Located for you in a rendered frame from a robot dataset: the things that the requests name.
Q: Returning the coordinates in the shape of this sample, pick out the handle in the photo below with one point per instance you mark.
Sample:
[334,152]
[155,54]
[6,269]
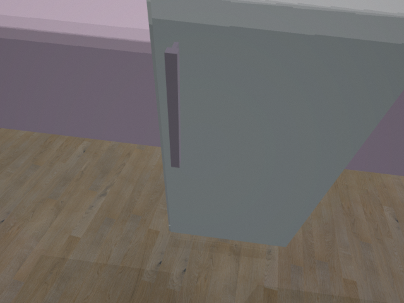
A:
[172,72]

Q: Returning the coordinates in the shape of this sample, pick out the fridge door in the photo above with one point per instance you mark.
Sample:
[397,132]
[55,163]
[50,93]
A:
[276,98]

